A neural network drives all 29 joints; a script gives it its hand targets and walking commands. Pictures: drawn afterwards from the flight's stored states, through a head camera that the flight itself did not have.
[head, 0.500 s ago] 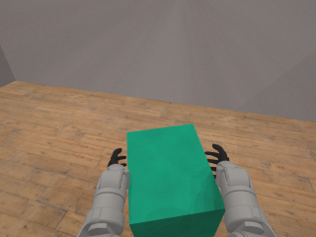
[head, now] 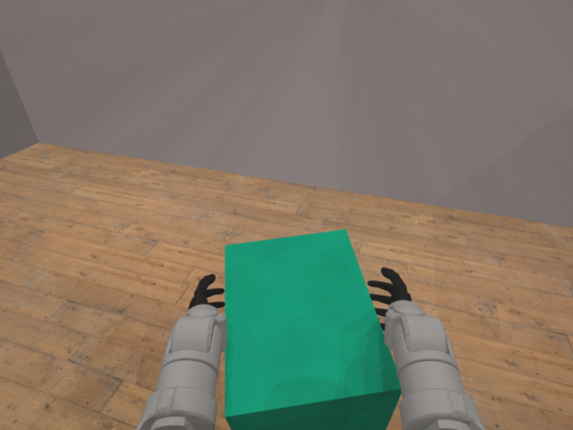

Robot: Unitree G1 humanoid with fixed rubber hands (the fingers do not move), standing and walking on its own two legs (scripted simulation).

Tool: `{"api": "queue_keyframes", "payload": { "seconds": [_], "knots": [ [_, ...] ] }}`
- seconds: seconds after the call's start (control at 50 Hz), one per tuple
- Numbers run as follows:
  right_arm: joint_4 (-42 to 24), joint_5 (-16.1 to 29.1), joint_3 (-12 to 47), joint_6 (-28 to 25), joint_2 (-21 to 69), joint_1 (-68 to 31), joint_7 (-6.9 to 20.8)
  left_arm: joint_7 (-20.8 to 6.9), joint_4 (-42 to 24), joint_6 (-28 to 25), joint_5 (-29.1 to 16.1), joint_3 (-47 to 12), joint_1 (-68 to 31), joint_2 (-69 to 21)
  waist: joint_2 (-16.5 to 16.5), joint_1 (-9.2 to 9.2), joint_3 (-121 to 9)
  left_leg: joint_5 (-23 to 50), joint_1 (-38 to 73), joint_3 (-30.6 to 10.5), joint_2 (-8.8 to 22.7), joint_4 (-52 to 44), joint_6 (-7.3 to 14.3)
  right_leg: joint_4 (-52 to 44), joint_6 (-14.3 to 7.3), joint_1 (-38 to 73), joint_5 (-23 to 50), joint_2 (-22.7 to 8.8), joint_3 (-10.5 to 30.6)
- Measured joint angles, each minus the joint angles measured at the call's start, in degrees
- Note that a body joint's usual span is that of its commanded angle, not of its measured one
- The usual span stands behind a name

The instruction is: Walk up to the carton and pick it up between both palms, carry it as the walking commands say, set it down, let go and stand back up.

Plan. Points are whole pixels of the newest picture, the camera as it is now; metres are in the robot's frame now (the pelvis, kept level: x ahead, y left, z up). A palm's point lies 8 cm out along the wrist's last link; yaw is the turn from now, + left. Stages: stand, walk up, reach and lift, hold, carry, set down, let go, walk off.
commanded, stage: hold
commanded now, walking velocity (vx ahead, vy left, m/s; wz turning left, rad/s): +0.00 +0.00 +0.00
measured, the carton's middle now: (299, 335) +0.31 +0.00 -0.02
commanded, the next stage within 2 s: carry in 0.22 s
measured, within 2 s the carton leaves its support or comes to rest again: neither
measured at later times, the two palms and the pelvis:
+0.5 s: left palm (182, 317) +0.28 +0.18 +0.06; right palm (380, 309) +0.30 -0.11 +0.06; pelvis -0.01 +0.01 -0.02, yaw +2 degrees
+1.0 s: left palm (156, 355) +0.22 +0.20 +0.06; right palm (377, 346) +0.23 -0.10 +0.07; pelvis -0.06 +0.04 -0.03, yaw -1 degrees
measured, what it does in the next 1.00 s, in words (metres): lifts its right foot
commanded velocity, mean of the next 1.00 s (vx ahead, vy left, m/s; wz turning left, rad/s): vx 0.00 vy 0.16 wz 0.00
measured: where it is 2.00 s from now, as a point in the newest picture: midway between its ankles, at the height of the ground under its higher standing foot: outside the picture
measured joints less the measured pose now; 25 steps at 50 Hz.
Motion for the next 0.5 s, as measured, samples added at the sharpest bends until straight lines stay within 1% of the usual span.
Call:
{"api": "queue_keyframes", "payload": {
  "seconds": [0.12,0.24,0.3,0.32,0.38,0.44,0.5],
  "knots": [
    [-0.58,-0.39,0.35,0.44,-0.23,0.60,0.65,-1.12,-0.86,0.41,0.10,-0.41,0.94,0.03,0.02,-0.12,-0.06,0.11,0.41,-0.21,-0.03,-0.59,-0.02,-0.63,-0.07,0.48,0.08,-0.10,-0.23],
    [-1.81,-0.06,0.63,0.85,-0.40,1.12,0.79,-1.31,-1.89,0.76,0.24,-0.94,1.36,-0.16,0.34,0.07,-0.01,0.02,0.00,-0.05,0.04,-0.49,0.04,-0.63,-0.03,0.04,0.00,-0.14,-0.26],
    [-3.99,1.17,1.48,1.39,-0.39,0.49,-0.22,-0.35,-3.49,1.10,-0.71,-2.23,0.68,0.50,1.20,-0.08,-1.54,-1.40,-5.63,-0.13,0.09,3.88,-0.01,3.08,0.34,-5.28,-1.05,-0.57,-2.11],
    [-5.25,1.77,2.00,1.69,-0.50,0.36,-0.62,0.41,-4.31,1.36,-1.39,-2.75,0.22,0.67,1.53,-0.08,-1.57,-1.85,-7.29,-0.29,0.05,5.31,-0.04,4.26,0.42,-6.74,-1.43,-0.55,-2.46],
    [-9.05,3.93,3.11,3.42,-1.24,0.03,-1.63,1.27,-7.15,3.08,-3.01,-3.49,-1.28,0.88,2.42,0.22,-1.46,-2.73,-11.44,-0.76,-0.11,8.78,-0.03,7.12,0.36,-10.29,-2.39,-0.62,-3.55],
    [-12.31,5.91,4.30,6.29,-2.15,-0.24,-2.56,1.82,-9.98,5.91,-4.02,-4.60,-2.05,1.24,3.03,0.78,-1.59,-2.85,-14.64,-0.53,-0.28,11.28,0.31,9.43,0.60,-13.09,-3.15,-1.03,-4.20],
    [-15.70,8.09,5.35,10.41,-2.45,-0.48,-4.07,2.65,-14.11,10.16,-5.78,-5.77,-1.67,2.02,2.57,1.26,-1.71,-3.26,-16.47,0.29,-1.17,12.29,0.85,11.34,1.35,-15.27,-3.80,-2.16,-3.99]
  ]
}}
